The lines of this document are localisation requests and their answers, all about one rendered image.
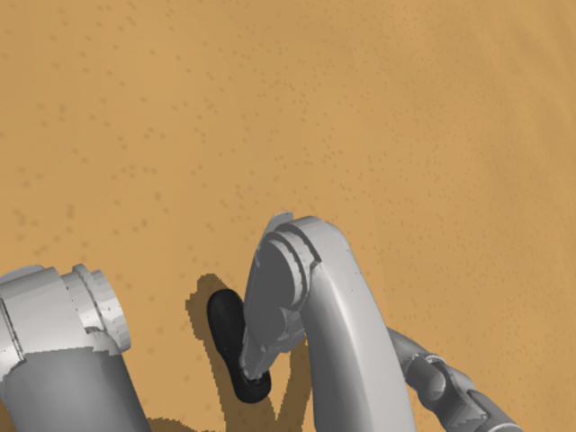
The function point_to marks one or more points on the right robot arm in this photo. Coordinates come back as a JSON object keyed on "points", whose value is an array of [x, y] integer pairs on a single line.
{"points": [[452, 396]]}

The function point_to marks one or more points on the right robot foot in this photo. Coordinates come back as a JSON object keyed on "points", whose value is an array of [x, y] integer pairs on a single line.
{"points": [[227, 325]]}

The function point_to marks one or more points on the right robot hand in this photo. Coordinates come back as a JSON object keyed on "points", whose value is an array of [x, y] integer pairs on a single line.
{"points": [[406, 349]]}

